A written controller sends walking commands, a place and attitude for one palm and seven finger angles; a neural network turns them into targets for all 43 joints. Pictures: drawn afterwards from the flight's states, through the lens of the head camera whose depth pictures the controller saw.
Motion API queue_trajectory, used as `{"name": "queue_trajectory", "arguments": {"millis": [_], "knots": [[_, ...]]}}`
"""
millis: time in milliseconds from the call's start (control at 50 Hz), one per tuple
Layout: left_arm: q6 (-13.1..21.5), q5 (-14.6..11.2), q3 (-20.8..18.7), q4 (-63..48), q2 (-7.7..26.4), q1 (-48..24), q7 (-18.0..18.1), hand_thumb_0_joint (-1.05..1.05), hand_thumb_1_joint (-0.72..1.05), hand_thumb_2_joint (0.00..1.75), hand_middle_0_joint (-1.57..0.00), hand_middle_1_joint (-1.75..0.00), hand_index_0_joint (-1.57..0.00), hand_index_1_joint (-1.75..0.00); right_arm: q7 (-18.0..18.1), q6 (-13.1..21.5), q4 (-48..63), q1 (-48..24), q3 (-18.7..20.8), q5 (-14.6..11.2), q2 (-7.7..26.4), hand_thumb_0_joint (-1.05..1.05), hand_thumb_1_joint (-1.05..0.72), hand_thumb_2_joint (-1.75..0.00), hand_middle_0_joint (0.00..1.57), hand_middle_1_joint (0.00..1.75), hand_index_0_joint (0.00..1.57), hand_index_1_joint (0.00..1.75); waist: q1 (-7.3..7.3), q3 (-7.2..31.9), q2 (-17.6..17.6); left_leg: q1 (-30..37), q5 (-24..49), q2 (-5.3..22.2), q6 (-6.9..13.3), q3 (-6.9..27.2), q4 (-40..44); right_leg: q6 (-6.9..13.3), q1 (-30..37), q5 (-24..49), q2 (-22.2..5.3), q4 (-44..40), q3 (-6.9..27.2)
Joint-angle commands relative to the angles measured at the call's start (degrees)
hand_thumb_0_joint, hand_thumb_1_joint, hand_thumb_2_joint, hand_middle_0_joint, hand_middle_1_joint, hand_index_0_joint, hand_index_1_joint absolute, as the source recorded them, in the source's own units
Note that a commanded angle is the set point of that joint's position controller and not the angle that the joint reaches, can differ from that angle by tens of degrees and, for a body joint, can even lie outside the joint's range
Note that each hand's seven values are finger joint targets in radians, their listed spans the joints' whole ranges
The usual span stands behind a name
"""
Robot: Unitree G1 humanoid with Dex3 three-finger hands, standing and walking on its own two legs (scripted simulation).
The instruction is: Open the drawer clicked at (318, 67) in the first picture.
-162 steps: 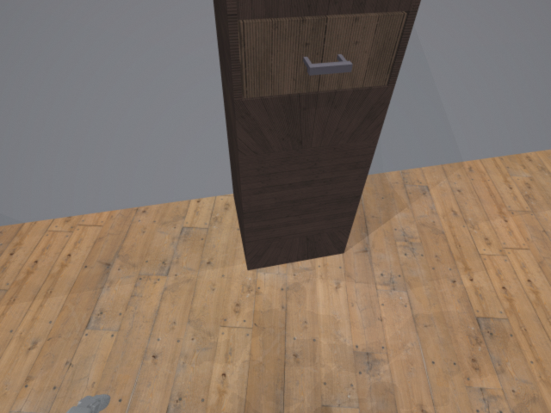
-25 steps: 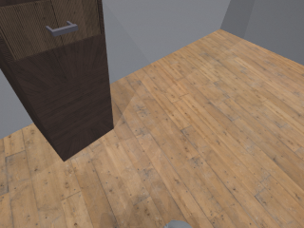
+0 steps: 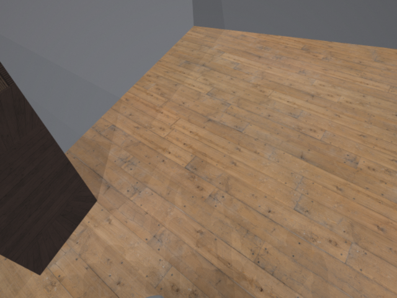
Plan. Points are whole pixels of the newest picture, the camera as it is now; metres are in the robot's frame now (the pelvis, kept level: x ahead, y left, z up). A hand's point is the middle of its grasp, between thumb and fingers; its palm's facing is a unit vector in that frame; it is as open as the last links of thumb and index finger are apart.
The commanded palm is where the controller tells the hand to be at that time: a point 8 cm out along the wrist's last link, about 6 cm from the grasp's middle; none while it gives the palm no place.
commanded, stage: walk to a spot facing it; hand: left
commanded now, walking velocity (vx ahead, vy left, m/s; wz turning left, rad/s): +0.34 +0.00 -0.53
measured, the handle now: out of the picture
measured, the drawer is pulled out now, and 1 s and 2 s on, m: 0.00 0.00 0.00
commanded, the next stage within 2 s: turn to face it in 1.10 s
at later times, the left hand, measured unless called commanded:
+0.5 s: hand out of the picture +0.15 +0.24 -0.19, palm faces -0.11 -0.98 -0.16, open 7.4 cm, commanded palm none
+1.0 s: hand (193, 158) +0.58 +0.05 -0.16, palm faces -0.57 -0.80 -0.16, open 7.4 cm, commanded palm none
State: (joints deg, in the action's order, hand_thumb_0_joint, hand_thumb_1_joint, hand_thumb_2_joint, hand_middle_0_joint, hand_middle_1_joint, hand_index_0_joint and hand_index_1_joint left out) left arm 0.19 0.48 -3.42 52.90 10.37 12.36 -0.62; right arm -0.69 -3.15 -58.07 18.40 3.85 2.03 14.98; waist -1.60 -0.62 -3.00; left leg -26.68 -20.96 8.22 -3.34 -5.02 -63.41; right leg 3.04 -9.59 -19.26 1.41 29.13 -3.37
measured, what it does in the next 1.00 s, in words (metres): walks ahead, turning right: left foot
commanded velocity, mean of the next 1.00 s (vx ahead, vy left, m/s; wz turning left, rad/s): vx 0.32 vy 0.00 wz -0.52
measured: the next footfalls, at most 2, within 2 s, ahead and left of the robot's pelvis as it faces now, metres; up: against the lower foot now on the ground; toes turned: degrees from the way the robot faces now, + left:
left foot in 0.42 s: +0.33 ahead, +0.11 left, +0.00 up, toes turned -6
right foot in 1.04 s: +0.45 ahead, -0.19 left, +0.00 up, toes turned -43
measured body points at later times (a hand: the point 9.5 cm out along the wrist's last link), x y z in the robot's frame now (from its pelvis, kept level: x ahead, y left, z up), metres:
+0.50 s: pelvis +0.20 +0.05 -0.02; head +0.22 +0.07 +0.43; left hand +0.16 +0.29 -0.18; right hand +0.29 -0.21 -0.13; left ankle +0.29 +0.12 -0.74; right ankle +0.01 -0.06 -0.65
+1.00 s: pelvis +0.37 -0.02 -0.01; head +0.40 -0.04 +0.44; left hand +0.61 +0.09 -0.15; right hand +0.16 -0.15 -0.15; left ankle +0.29 +0.12 -0.74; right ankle +0.41 -0.17 -0.71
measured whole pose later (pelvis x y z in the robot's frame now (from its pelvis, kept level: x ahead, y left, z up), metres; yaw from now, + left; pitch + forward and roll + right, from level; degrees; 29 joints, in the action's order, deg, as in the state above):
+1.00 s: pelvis +0.37 -0.02 -0.01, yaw -33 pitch +0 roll +0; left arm -1.7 1.7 -4.9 52.4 10.3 3.9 -2.7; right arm 0.6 2.9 -61.3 27.3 2.4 2.0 9.0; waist -4.5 -5.3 -0.2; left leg 2.7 -25.4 7.4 -2.6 -26.0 -25.3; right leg 1.3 -30.5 -12.7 -3.3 40.4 -8.4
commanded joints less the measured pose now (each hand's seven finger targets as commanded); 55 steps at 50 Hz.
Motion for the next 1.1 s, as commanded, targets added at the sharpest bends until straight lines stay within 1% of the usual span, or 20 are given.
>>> {"name": "queue_trajectory", "arguments": {"millis": [0, 200, 300, 320, 360, 380, 400, 420, 440, 480, 540, 660, 860, 940, 980, 1000, 1020, 1040, 1060, 1080], "knots": [[2.8, 0.2, -1.8, -0.9, 10.1, 6.4, 0.6, 0.00, 0.90, 0.90, -0.20, -0.30, -0.20, -0.30, -0.2, 3.6, 6.9, -5.8, 1.2, 0.1, 3.2, 0.00, -0.90, -0.90, 0.20, 0.30, 0.20, 0.30, 1.84, -5.0, 9.0, -13.6, 7.5, 1.0, -2.0, 2.3, -1.5, 4.9, 5.1, 17.1, -13.7, -16.8, 15.7], [4.3, 0.8, -1.3, 3.1, 8.7, 14.7, 1.6, 0.00, 0.90, 0.90, -0.20, -0.30, -0.20, -0.30, -0.8, 4.7, 11.5, -17.2, 0.6, -0.5, 1.4, 0.00, -0.90, -0.90, 0.20, 0.30, 0.20, 0.30, 4.27, -6.5, 9.1, -19.5, 12.0, -0.3, -1.6, 2.6, 6.6, 7.7, 11.1, 24.8, -13.5, -16.4, 19.9], [4.0, 1.2, -1.3, 4.6, 9.2, 15.6, 2.5, 0.00, 0.90, 0.90, -0.20, -0.30, -0.20, -0.30, -0.9, 5.9, 13.5, -20.6, -0.1, -1.1, 0.1, 0.00, -0.90, -0.90, 0.20, 0.30, 0.20, 0.30, 4.70, -5.8, 10.5, -9.8, 7.6, -2.9, 0.9, 1.2, 21.1, 6.3, 12.5, 36.3, -12.9, -12.0, 19.8], [4.1, 1.2, -1.5, 4.5, 9.8, 14.5, 2.5, 0.00, 0.90, 0.90, -0.20, -0.30, -0.20, -0.30, -0.6, 6.3, 12.8, -18.1, -0.1, -1.2, 0.4, 0.00, -0.90, -0.90, 0.20, 0.30, 0.20, 0.30, 3.18, -4.2, 10.4, -2.9, 6.3, -4.4, 1.7, 0.3, 25.2, 5.8, 10.7, 42.9, -12.7, -8.8, 19.0], [4.4, 0.6, -2.3, 4.4, 10.4, 11.8, 2.3, 0.00, 0.90, 0.90, -0.20, -0.30, -0.20, -0.30, 0.9, 6.9, 7.5, -1.6, 0.8, -1.0, 3.1, 0.00, -0.90, -0.90, 0.20, 0.30, 0.20, 0.30, -4.19, 3.3, 8.4, 20.9, 12.2, -7.1, 2.9, -0.2, 33.4, 3.1, 2.4, 45.7, -8.3, 7.3, 16.1], [4.4, -0.1, -2.4, 4.1, 8.1, 13.4, 1.7, 0.00, 0.90, 0.90, -0.20, -0.30, -0.20, -0.30, 1.8, 7.1, 4.9, 7.6, 1.9, -0.3, 8.6, 0.00, -0.90, -0.90, 0.20, 0.30, 0.20, 0.30, -6.90, 11.0, 0.6, 35.5, 12.8, 1.6, 4.7, 7.5, 34.3, 1.3, -5.4, 30.0, -3.6, 21.0, 12.5], [4.1, -0.8, -2.0, 3.6, 4.0, 17.5, 0.6, 0.00, 0.90, 0.90, -0.20, -0.30, -0.20, -0.30, 2.0, 7.4, 3.8, 11.7, 3.1, 0.0, 14.0, 0.00, -0.90, -0.90, 0.20, 0.30, 0.20, 0.30, -5.51, 16.3, -16.4, 45.1, 14.4, 20.0, 10.3, 31.0, 40.1, -1.6, -20.3, -10.8, 4.0, 41.0, 5.9], [3.7, -0.4, -1.8, 3.2, 5.3, 15.9, 0.8, 0.00, 0.90, 0.90, -0.20, -0.30, -0.20, -0.30, 2.0, 6.7, 4.5, 8.9, 2.2, -0.8, 12.9, 0.00, -0.90, -0.90, 0.20, 0.30, 0.20, 0.30, -4.20, 13.8, -11.7, 37.7, 6.0, 22.6, 12.6, 36.8, 47.0, -0.8, -22.6, -11.9, 1.1, 49.0, 9.5], [3.0, 0.0, -1.8, 3.2, 5.2, 14.3, 0.6, 0.00, 0.90, 0.90, -0.20, -0.30, -0.20, -0.30, 2.0, 6.5, 6.1, 1.8, 1.7, -1.0, 9.7, 0.00, -0.90, -0.90, 0.20, 0.30, 0.20, 0.30, -1.68, 6.6, -8.8, 27.9, -7.2, 21.2, 11.9, 32.0, 50.7, -1.0, -24.0, -7.5, -2.3, 52.1, 8.8], [2.1, 1.2, -2.3, 2.9, 4.1, 9.1, -0.8, 0.00, 0.90, 0.90, -0.20, -0.30, -0.20, -0.30, 2.0, 7.4, 6.6, -3.3, -0.1, -0.7, 2.7, 0.00, -0.90, -0.90, 0.20, 0.30, 0.20, 0.30, 0.48, -4.1, -3.6, 13.2, -6.1, 15.0, 8.8, 20.4, 53.1, -1.6, -23.7, 0.7, -6.0, 50.3, 6.4], [0.0, 1.4, -2.1, 3.8, 1.0, 12.7, -1.4, 0.00, 0.90, 0.90, -0.20, -0.30, -0.20, -0.30, 2.3, 8.5, 4.7, -3.2, -0.5, -0.9, -0.1, 0.00, -0.90, -0.90, 0.20, 0.30, 0.20, 0.30, 4.00, -3.0, -4.6, 10.1, 5.6, 10.5, 6.1, 5.8, 51.6, -2.4, -20.8, 5.5, -6.6, 46.5, 4.8], [-1.7, 1.7, -3.1, 0.0, 1.5, 5.2, -2.0, 0.00, 0.90, 0.90, -0.20, -0.30, -0.20, -0.30, 2.3, 9.0, 3.7, 0.5, 0.2, -1.1, 0.0, 0.00, -0.90, -0.90, 0.20, 0.30, 0.20, 0.30, 3.48, -5.5, -2.2, 14.3, 7.3, 11.6, 8.0, -0.6, 54.9, -4.8, -32.0, 14.0, -9.1, 42.8, 4.7], [-0.8, 1.4, -1.4, -6.0, 0.7, -13.3, -2.6, 0.00, 0.90, 0.90, -0.20, -0.30, -0.20, -0.30, 2.1, 8.1, -0.2, 10.9, 0.4, -0.2, 2.2, 0.00, -0.90, -0.90, 0.20, 0.30, 0.20, 0.30, -2.59, -7.8, -1.3, 29.8, 27.5, 13.2, 10.0, -8.9, 50.2, -3.9, -33.1, 10.4, -7.6, 16.8, -3.1], [0.2, 1.3, -1.5, -5.5, 2.1, -10.1, -2.3, 0.00, 0.90, 0.90, -0.20, -0.30, -0.20, -0.30, 1.9, 7.4, -0.1, 10.3, 1.0, -0.1, 4.2, 0.00, -0.90, -0.90, 0.20, 0.30, 0.20, 0.30, -0.55, -3.9, -4.4, 32.7, 49.4, 13.7, 8.5, -14.2, 39.7, -0.6, -22.9, 4.1, -2.7, 9.4, -7.3], [1.1, 1.6, -2.3, -2.4, 4.2, 0.5, -1.9, 0.00, 0.90, 0.90, -0.20, -0.30, -0.20, -0.30, 1.8, 7.2, 1.4, 7.7, 1.3, -0.6, 5.9, 0.00, -0.90, -0.90, 0.20, 0.30, 0.20, 0.30, 4.72, 3.5, -5.2, 31.0, 58.9, 12.1, 6.2, -16.8, 24.0, 1.4, -7.7, 5.2, 0.8, 3.6, -9.1], [2.0, 1.7, -3.3, 0.2, 8.3, 8.8, -1.6, 0.00, 0.90, 0.90, -0.20, -0.30, -0.20, -0.30, 1.1, 7.1, 2.6, 6.8, 1.1, -1.2, 5.7, 0.00, -0.90, -0.90, 0.20, 0.30, 0.20, 0.30, 8.86, 9.8, -0.6, 19.9, 49.2, 11.0, 3.7, -16.8, 10.3, 3.1, 10.6, 12.1, -1.8, -0.1, -5.5], [2.7, 1.4, -4.8, 1.2, 15.2, 14.5, -0.8, 0.00, 0.90, 0.90, -0.20, -0.30, -0.20, -0.30, 0.7, 7.1, 4.8, 8.1, 0.3, -1.9, 1.9, 0.00, -0.90, -0.90, 0.20, 0.30, 0.20, 0.30, 10.25, 17.5, 12.7, -1.6, 0.9, 1.9, -0.1, -14.8, -6.4, 9.8, 30.1, 24.0, -18.7, -0.4, 20.1], [2.3, -0.2, -5.5, 1.8, 19.0, 16.4, 0.3, 0.00, 0.90, 0.90, -0.20, -0.30, -0.20, -0.30, 1.3, 7.0, 7.0, 4.0, 0.0, -2.1, 1.0, 0.00, -0.90, -0.90, 0.20, 0.30, 0.20, 0.30, 9.92, 19.6, 15.6, -12.3, -15.4, -2.9, -0.9, -6.3, -21.0, 15.1, 32.9, 39.4, -26.5, -4.1, 35.9], [1.7, -0.6, -5.3, 1.3, 17.7, 13.6, 0.8, 0.00, 0.90, 0.90, -0.20, -0.30, -0.20, -0.30, 1.9, 6.8, 7.6, 0.8, 0.5, -1.9, 1.2, 0.00, -0.90, -0.90, 0.20, 0.30, 0.20, 0.30, 9.00, 13.9, 6.8, -13.7, -10.4, 0.2, 0.0, 0.3, -22.2, 15.9, 27.3, 38.8, -26.4, -5.5, 28.9], [2.0, -0.5, -4.4, -0.3, 15.0, 9.2, 0.8, 0.00, 0.90, 0.90, -0.20, -0.30, -0.20, -0.30, 1.6, 6.8, 7.6, 0.5, 0.3, -1.7, 0.7, 0.00, -0.90, -0.90, 0.20, 0.30, 0.20, 0.30, 7.08, 10.2, 6.7, -13.1, -4.0, 2.0, -0.2, 1.7, -20.0, 12.9, 20.1, 34.7, -23.0, -7.1, 25.0]]}}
